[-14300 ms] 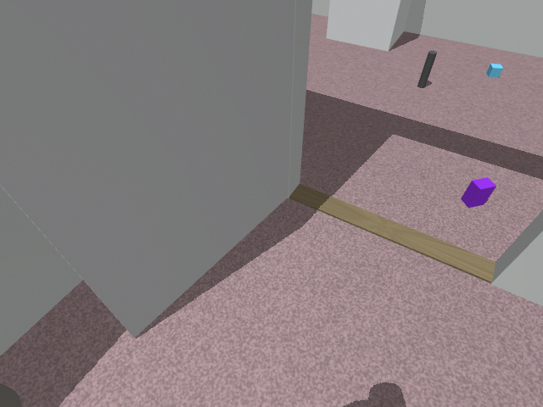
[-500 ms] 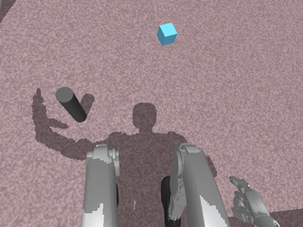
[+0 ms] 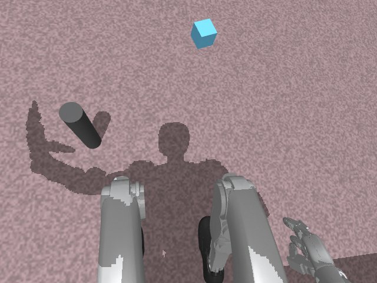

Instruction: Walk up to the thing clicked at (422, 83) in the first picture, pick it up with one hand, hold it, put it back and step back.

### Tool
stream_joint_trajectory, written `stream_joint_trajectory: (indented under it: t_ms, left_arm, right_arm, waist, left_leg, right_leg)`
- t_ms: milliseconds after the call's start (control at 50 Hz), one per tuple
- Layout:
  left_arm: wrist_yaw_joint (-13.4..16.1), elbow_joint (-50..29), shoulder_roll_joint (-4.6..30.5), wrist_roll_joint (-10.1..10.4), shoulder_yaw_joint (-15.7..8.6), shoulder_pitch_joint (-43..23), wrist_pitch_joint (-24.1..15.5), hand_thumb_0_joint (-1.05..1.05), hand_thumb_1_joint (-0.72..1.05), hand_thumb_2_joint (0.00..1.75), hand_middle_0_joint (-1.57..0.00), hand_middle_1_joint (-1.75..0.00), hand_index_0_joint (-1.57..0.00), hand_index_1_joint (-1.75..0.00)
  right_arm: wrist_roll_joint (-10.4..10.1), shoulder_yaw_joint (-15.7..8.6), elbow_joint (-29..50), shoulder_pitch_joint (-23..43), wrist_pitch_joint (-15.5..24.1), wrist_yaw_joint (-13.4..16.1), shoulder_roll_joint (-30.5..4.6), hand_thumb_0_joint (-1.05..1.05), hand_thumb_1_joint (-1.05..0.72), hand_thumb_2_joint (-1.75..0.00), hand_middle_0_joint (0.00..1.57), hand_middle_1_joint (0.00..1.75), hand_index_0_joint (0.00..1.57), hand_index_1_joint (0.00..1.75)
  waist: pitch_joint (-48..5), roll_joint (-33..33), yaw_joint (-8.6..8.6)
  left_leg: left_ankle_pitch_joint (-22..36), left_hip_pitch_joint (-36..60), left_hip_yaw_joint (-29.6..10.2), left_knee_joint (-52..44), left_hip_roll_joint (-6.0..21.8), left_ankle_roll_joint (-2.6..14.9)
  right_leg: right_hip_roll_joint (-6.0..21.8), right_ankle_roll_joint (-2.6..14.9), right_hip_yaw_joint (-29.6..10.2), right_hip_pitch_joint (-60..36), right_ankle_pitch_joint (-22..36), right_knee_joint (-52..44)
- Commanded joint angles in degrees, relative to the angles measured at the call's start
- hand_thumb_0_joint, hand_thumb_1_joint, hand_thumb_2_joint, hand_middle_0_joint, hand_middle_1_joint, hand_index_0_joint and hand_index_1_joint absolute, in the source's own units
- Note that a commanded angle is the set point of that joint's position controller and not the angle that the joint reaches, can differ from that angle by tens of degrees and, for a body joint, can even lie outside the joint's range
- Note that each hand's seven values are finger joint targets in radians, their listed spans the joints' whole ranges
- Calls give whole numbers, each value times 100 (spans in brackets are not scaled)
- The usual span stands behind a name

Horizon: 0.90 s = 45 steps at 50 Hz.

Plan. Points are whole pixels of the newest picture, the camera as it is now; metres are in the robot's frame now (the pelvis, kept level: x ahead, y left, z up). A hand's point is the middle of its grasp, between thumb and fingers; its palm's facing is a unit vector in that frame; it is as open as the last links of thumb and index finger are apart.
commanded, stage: go down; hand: left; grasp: from above
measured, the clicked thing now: (83, 129) +0.48 +0.28 -0.28
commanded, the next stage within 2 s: approach in 1.16 s
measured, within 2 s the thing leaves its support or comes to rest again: neither
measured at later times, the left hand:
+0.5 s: hand out of the picture +0.37 +0.45 +0.00, palm faces +0.26 -0.96 -0.07, open 17.2 cm
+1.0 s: hand out of the picture +0.37 +0.46 +0.00, palm faces +0.25 -0.97 -0.05, open 17.1 cm
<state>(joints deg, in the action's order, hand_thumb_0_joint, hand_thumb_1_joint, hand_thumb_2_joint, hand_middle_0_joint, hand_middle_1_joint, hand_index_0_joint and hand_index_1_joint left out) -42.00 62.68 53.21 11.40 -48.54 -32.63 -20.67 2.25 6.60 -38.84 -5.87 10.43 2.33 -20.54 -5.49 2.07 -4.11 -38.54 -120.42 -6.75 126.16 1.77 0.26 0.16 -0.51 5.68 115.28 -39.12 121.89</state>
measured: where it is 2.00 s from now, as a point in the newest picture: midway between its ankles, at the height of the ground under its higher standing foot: (173, 265)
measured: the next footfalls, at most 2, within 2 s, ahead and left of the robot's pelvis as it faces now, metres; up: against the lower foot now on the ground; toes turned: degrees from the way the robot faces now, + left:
none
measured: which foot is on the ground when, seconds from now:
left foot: down 0.00-1.00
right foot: down 0.00-1.00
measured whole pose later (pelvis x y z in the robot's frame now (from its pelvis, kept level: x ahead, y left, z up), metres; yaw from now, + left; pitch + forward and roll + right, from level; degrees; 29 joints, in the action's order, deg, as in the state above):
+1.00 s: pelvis -0.01 +0.01 -0.02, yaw -2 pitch +30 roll -10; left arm -45.2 64.1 59.4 13.2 -51.5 -35.5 -21.0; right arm 2.3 10.0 -37.2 -5.4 9.6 1.8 -21.6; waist -3.1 3.1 -5.7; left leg -38.4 -123.9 -8.4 131.3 1.7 0.9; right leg -0.3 -1.1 7.0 117.5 -38.5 125.4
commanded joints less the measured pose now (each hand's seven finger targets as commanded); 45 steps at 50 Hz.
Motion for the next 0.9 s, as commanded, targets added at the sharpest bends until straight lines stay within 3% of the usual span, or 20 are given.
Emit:
stream_joint_trajectory:
  t_ms: [0,200,360,440,500,600,620,700,800,820,880]
  left_arm:
    - [6,-1105,2687,171,-416,-1129,-340,0,-48,11,-5,-5,-2,-8]
    - [-99,-838,2733,229,-471,-1036,-311,0,-47,10,-5,-5,-2,-8]
    - [-186,-875,3015,278,-611,-1143,-352,0,-47,10,-5,-5,-2,-8]
    - [-214,-813,3155,268,-650,-1193,-371,0,-46,10,-6,-4,-2,-7]
    - [-245,-936,3252,286,-686,-1219,-382,0,-47,10,-6,-4,-2,-8]
    - [-270,-864,3208,283,-654,-1158,-340,0,-45,10,-6,-4,-2,-7]
    - [-285,-1016,3210,308,-682,-1132,-357,0,-44,10,-6,-4,-2,-7]
    - [-301,-958,3195,354,-654,-1132,-334,0,-44,9,-6,-3,-2,-6]
    - [-288,-919,3128,366,-559,-1285,-319,0,-43,9,-6,-3,-2,-6]
    - [-284,-819,3034,372,-551,-1184,-335,0,-41,10,-5,-3,-2,-6]
    - [-273,-1143,3267,349,-596,-1348,-368,0,-42,9,-6,-3,-2,-6]
  right_arm:
    - [-19,-450,316,-781,116,119,-1374,0,-91,-91,20,30,20,30]
    - [-13,-351,342,-730,89,103,-1428,0,-91,-91,20,30,20,30]
    - [14,-300,374,-749,50,80,-1500,0,-91,-91,20,30,20,30]
    - [10,-278,376,-709,47,78,-1514,0,-91,-91,20,30,20,30]
    - [32,-240,371,-742,35,81,-1519,0,-92,-91,20,30,20,30]
    - [21,-237,371,-743,28,77,-1546,0,-91,-91,20,30,20,30]
    - [18,-248,385,-698,34,75,-1576,0,-91,-91,20,30,20,30]
    - [-4,-233,380,-724,34,79,-1581,0,-91,-91,20,30,20,30]
    - [-13,-220,390,-678,46,83,-1557,0,-91,-91,20,30,20,30]
    - [-9,-222,376,-706,41,82,-1584,0,-91,-91,20,30,20,30]
    - [-27,-234,412,-640,34,87,-1608,0,-91,-91,20,30,20,30]
  waist:
    - [-3523,-1593,223]
    - [-3325,-1672,185]
    - [-3466,-1713,146]
    - [-3342,-1709,135]
    - [-3524,-1748,155]
    - [-3281,-1884,119]
    - [-3364,-1977,203]
    - [-3380,-2023,120]
    - [-3098,-1869,36]
    - [-3077,-1863,38]
    - [-3192,-2192,165]
  left_leg:
    - [593,2912,127,-1748,37,93]
    - [792,2853,89,-1580,33,85]
    - [843,2799,99,-1415,37,92]
    - [583,2632,91,-1418,31,105]
    - [905,2692,134,-1312,28,98]
    - [625,2680,53,-1411,50,75]
    - [652,2849,19,-1435,67,63]
    - [763,2840,5,-1385,55,56]
    - [434,2603,-28,-1402,64,87]
    - [500,2639,-31,-1378,57,82]
    - [459,2883,-105,-1530,90,42]
  right_leg:
    - [-164,294,53,-1367,575,-1135]
    - [-169,302,104,-1161,721,-958]
    - [-185,294,131,-1216,736,-864]
    - [-197,287,150,-1168,538,-874]
    - [-206,289,140,-1323,766,-834]
    - [-214,298,195,-1085,563,-785]
    - [-216,304,211,-1028,613,-740]
    - [-213,308,224,-989,697,-694]
    - [-222,293,231,-905,483,-759]
    - [-222,288,247,-909,557,-738]
    - [-218,314,251,-735,524,-639]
